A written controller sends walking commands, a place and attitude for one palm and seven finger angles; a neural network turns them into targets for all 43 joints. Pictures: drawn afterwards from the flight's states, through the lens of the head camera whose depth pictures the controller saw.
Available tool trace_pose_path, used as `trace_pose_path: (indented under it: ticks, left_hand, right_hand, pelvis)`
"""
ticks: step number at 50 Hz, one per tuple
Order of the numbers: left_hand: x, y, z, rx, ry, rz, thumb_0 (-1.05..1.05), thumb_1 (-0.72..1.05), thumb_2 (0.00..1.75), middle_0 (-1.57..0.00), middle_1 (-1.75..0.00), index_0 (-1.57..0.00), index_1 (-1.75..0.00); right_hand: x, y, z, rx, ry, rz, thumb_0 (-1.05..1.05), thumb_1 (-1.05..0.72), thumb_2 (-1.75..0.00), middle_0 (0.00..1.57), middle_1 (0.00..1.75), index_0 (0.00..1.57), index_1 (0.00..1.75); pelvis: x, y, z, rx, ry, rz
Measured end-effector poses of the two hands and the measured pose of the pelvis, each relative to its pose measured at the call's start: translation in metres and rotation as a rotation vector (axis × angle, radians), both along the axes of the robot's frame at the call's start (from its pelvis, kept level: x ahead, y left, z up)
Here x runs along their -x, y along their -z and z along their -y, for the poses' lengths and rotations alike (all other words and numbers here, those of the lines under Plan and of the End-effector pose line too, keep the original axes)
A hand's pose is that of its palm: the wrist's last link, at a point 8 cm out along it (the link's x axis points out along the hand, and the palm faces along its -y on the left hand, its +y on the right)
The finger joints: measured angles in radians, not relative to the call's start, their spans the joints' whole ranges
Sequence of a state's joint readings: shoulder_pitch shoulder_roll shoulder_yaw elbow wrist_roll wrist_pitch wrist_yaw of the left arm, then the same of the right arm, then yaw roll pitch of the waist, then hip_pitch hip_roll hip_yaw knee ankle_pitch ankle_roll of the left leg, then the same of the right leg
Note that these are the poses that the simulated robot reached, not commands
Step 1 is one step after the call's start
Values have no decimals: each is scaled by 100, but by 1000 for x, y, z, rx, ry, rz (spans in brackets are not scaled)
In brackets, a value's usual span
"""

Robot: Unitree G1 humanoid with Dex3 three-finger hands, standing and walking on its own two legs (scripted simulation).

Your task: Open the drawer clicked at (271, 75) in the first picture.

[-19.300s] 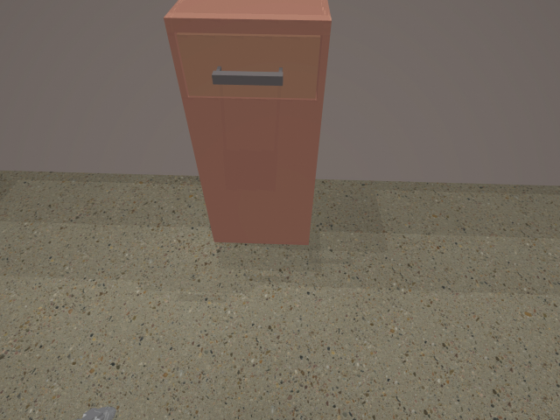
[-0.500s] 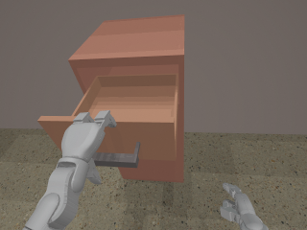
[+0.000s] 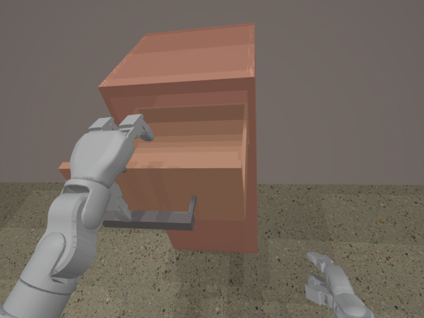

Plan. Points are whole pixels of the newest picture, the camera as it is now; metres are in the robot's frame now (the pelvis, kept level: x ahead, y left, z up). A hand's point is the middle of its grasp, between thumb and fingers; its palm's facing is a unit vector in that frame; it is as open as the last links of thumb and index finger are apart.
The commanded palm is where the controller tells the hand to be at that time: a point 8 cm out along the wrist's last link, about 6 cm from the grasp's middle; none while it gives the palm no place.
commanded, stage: lift the hand off the handle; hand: left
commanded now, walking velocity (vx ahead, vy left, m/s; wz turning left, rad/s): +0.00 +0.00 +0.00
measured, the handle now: (151, 209) +0.31 +0.19 +0.04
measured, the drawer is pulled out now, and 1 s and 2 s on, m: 0.28 0.28 0.28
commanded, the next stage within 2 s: draw the hand back to the body in 0.06 s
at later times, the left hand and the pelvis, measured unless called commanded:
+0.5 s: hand (107, 186) +0.26 +0.21 +0.18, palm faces +0.18 -0.10 -0.98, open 13.8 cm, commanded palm +0.21 +0.21 +0.24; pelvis +0.00 +0.00 +0.00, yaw +0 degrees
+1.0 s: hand (90, 189) +0.22 +0.20 +0.22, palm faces +0.37 -0.87 -0.34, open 13.2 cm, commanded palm +0.17 +0.25 +0.23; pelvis +0.01 +0.00 +0.00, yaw +0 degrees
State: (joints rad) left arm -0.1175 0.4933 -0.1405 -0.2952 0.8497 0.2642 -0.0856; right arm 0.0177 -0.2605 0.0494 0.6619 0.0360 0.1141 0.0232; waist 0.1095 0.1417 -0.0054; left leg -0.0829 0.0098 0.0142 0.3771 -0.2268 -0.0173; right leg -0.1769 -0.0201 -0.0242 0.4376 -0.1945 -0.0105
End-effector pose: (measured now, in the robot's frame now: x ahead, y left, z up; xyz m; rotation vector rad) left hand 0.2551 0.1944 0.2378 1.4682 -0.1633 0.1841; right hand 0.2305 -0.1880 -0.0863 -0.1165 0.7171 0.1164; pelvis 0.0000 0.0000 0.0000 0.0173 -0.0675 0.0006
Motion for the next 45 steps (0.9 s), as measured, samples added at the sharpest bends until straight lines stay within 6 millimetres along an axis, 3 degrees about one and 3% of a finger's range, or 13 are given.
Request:
trace_pose_path:
  ticks: [12, 21, 31, 39, 42, 45]
  left_hand:
    - [-1, 11, 9, 1, 44, -52, 0, -49, 30, -32, -120, -32, -120]
    - [16, 7, -22, 16, -62, -27, 0, -49, 30, -32, -120, -32, -120]
    - [34, 16, -20, -11, -21, -76, 0, -49, 30, -32, -120, -32, -120]
    - [51, 2, -43, -17, -87, -20, 0, -49, 30, -32, -120, -32, -120]
    - [59, 5, -44, 472, 61, 80, 0, -48, 30, -32, -120, -32, -120]
    - [66, 17, -40, 805, 167, 191, 0, -45, 32, -31, -117, -32, -117]
  right_hand:
    - [0, -2, -1, -8, -3, 1, 1, -91, -90, 19, 30, 20, 30]
    - [0, 2, 1, 0, -15, -20, 1, -91, -90, 19, 30, 20, 30]
    - [-8, 0, -3, 15, -23, 7, 1, -91, -90, 19, 30, 20, 30]
    - [-8, -2, -4, 17, -29, 20, 1, -91, -90, 19, 30, 20, 30]
    - [-5, -8, -3, 31, -3, 76, 1, -91, -90, 19, 30, 20, 30]
    - [6, -15, 1, 65, 30, 116, 1, -91, -90, 20, 30, 20, 30]
  pelvis:
    - [1, 1, -1, -2, 8, -10]
    - [-1, 1, 1, 1, 1, -6]
    - [-3, 2, 0, 2, -9, -6]
    - [-3, 2, 1, 6, -11, -1]
    - [-2, 2, 1, 14, -13, 7]
    - [-4, 2, 3, 20, -5, 10]
